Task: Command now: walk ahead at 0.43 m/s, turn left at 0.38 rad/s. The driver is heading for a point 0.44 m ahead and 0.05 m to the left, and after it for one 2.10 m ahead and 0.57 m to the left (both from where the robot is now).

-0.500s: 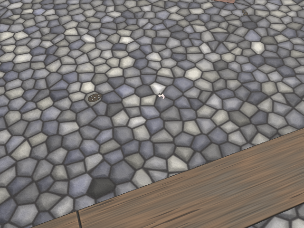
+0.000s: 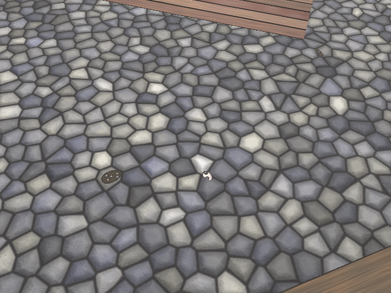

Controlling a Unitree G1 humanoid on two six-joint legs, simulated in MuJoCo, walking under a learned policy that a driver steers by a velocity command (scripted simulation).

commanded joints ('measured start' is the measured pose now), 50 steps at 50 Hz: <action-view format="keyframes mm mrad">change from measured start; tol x32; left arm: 1 65 88 17 -63 2 21 5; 50 -8 59 -16 -111 -37 96 7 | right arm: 1 28 -127 -26 -47 8 -34 -4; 50 -133 -75 49 -176 7 40 -31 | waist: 1 41 64 -17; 20 -19 -232 -340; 50 15 155 -104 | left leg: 1 35 276 -335 -226 380 169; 15 160 186 -374 41 794 29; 18 57 100 -358 356 403 -52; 19 -118 -51 -181 612 -512 -85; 21 -232 -5 -141 835 -499 -113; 39 152 57 22 -12 -135 -47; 42 34 463 -502 -301 -122 87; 50 181 267 -218 -88 411 30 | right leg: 1 -105 -62 21 -68 21 47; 16 79 36 47 -599 133 38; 20 516 -484 557 -697 1082 -254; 35 172 -237 122 -961 43 -169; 50 182 -12 -12 -737 21 53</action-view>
